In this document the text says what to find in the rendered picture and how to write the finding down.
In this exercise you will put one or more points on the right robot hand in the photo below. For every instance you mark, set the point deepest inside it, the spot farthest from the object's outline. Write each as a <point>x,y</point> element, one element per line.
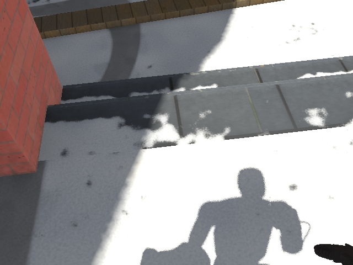
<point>337,253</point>

